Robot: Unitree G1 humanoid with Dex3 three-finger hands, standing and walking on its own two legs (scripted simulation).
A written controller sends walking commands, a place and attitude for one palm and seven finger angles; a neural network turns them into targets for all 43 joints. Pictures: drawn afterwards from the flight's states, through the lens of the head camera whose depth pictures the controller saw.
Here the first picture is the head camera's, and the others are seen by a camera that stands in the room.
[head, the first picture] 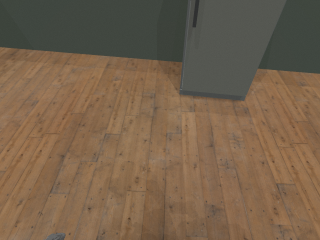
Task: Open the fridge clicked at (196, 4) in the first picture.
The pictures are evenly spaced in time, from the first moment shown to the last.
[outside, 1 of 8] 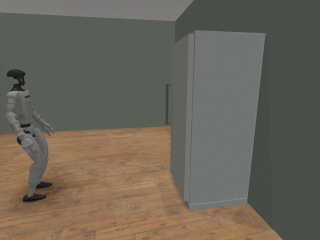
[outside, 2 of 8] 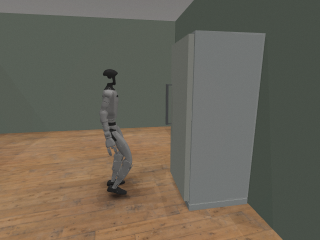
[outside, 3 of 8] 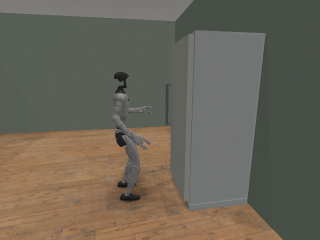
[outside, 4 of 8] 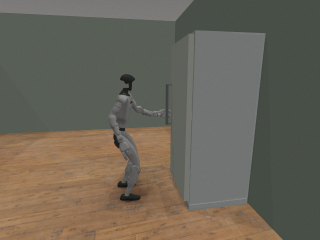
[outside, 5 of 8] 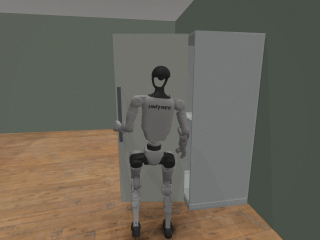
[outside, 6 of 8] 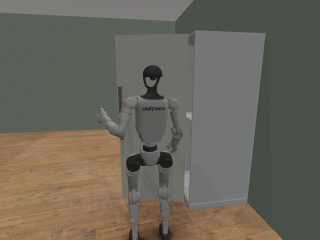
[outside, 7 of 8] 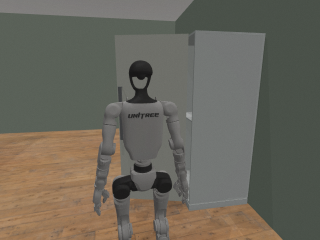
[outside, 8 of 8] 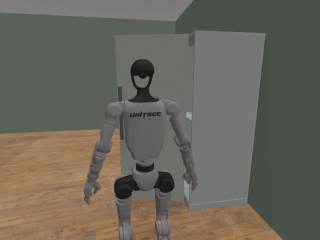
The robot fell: no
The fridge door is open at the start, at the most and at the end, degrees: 0 81 75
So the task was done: yes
